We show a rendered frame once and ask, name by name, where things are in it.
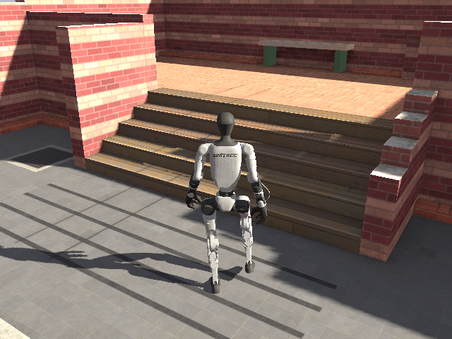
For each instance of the right robot upper arm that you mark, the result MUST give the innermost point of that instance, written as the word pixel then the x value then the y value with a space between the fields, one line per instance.
pixel 248 150

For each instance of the robot head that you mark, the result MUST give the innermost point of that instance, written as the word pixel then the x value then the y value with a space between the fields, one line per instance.
pixel 225 122

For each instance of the left robot upper arm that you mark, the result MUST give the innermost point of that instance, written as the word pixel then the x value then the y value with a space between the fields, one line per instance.
pixel 203 150

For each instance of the robot right forearm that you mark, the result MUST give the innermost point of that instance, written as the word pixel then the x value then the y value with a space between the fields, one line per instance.
pixel 258 192

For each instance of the left robot hand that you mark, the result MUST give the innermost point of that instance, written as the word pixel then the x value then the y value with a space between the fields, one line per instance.
pixel 194 199

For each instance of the right robot hand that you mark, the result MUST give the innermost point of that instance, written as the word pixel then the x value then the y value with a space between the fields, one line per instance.
pixel 262 215

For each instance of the robot left forearm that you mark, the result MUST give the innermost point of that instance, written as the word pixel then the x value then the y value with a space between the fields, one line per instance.
pixel 193 185

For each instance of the robot left shin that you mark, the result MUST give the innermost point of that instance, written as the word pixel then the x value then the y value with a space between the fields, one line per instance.
pixel 213 262

